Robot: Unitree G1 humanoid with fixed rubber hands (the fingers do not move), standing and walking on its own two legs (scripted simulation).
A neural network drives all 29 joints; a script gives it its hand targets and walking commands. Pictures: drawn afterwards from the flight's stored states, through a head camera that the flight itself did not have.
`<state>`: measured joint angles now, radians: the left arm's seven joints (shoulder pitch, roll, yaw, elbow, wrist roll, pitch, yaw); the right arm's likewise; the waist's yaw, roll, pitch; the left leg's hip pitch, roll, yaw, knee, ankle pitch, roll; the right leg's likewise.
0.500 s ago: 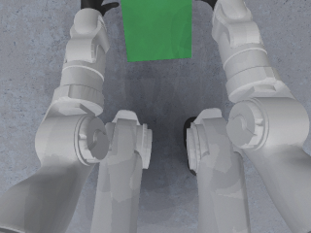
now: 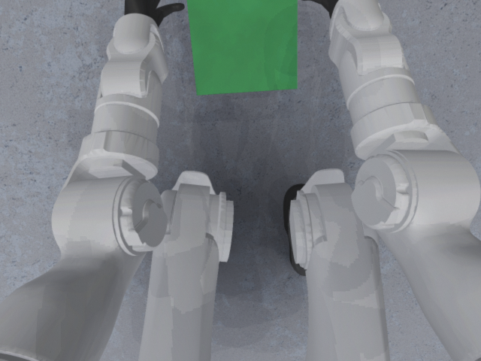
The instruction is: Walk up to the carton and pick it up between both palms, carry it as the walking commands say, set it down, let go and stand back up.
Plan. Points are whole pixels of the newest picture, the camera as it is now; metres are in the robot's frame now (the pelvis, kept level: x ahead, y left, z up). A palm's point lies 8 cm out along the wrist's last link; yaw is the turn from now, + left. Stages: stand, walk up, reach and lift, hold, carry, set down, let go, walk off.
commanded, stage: set down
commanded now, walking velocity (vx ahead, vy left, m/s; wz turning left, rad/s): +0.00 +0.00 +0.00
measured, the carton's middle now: out of the picture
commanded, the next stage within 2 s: none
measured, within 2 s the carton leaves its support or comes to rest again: neither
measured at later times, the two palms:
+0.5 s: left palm (144, 20) +0.51 +0.13 -0.20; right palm (346, 8) +0.52 -0.13 -0.21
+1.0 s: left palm out of the picture +0.53 +0.15 -0.15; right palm out of the picture +0.54 -0.16 -0.16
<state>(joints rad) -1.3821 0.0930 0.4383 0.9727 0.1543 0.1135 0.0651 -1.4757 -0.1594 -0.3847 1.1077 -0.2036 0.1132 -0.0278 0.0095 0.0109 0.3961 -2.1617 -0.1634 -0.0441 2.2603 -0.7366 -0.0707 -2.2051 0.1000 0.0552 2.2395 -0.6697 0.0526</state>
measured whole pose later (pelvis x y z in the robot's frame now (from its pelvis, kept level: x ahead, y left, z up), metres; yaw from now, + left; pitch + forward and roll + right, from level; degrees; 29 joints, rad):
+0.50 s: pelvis -0.01 +0.00 +0.00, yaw +0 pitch +34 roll +1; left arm -1.44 0.14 0.37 1.11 0.12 0.06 0.05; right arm -1.49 -0.21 -0.34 1.20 -0.14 0.05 -0.04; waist 0.02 0.01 0.44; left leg -2.15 -0.16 -0.04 2.26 -0.72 -0.08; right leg -2.19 0.10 0.05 2.25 -0.65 0.05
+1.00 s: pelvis -0.02 -0.01 +0.01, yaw +1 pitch +36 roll +1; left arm -1.47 0.24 0.20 1.06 -0.10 0.07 0.14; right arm -1.50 -0.32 -0.15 1.15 0.10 0.05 -0.11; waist 0.01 0.01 0.36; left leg -2.21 -0.11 -0.02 2.20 -0.63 -0.05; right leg -2.24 0.07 0.04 2.18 -0.58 0.04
